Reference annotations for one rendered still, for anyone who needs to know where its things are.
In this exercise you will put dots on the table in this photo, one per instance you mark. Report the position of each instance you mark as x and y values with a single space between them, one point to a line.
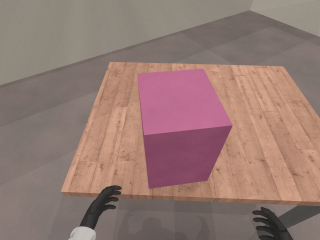
271 155

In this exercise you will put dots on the left robot forearm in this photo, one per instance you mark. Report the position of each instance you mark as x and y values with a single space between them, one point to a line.
82 233

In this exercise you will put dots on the robot left hand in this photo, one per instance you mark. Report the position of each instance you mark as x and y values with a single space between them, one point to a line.
97 207

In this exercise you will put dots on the robot right hand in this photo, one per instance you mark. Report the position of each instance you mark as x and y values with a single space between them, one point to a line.
277 229

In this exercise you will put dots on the carton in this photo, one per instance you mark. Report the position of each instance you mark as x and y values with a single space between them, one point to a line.
184 125

